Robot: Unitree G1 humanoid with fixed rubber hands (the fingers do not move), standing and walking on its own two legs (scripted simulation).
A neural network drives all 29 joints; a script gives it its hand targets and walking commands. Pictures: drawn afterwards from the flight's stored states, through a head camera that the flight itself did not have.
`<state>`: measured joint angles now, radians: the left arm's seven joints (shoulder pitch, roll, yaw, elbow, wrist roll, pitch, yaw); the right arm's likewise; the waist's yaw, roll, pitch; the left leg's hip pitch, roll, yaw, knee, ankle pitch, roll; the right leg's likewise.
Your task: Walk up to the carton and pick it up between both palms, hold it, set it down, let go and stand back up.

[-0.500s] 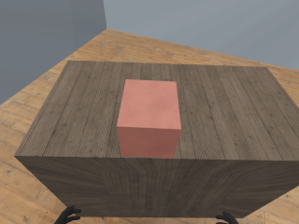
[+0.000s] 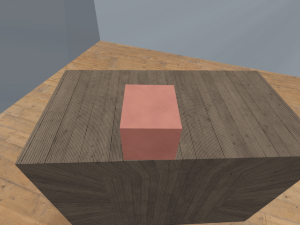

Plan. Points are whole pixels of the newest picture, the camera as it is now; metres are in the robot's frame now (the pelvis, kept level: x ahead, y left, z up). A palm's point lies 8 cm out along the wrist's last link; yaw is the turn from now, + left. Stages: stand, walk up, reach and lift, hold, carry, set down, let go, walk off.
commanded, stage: stand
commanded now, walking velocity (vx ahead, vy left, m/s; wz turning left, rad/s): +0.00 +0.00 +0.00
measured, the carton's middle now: (149, 121) +0.44 +0.00 +0.05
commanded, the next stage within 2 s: none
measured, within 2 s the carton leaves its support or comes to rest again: neither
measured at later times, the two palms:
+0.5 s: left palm out of the picture +0.03 +0.23 -0.13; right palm out of the picture +0.00 -0.23 -0.13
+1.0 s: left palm out of the picture -0.01 +0.23 -0.14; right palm out of the picture -0.04 -0.20 -0.14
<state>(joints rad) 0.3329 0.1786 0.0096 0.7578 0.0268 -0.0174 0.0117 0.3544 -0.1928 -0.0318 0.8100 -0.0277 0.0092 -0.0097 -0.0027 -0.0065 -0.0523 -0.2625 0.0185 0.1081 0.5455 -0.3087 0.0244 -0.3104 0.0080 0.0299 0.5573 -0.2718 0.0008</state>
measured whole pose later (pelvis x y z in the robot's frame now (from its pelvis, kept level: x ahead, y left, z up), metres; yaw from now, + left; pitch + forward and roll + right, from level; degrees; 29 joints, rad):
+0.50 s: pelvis -0.01 +0.01 +0.00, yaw -1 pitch +1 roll +0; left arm 0.35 0.16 0.01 0.89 0.02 -0.01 0.03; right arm 0.37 -0.19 -0.04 0.93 -0.02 0.00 -0.02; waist -0.01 0.00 -0.03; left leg -0.23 0.01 0.12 0.49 -0.27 0.04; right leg -0.29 0.00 0.05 0.51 -0.23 0.01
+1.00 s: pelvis -0.01 +0.02 +0.01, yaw -1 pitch +0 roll +0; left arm 0.34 0.13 0.00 1.03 0.02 0.00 0.03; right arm 0.37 -0.15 -0.02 1.04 -0.02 0.00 -0.03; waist -0.01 0.00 -0.01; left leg -0.21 -0.01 0.13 0.47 -0.26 0.05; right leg -0.26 -0.01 0.06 0.48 -0.21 0.03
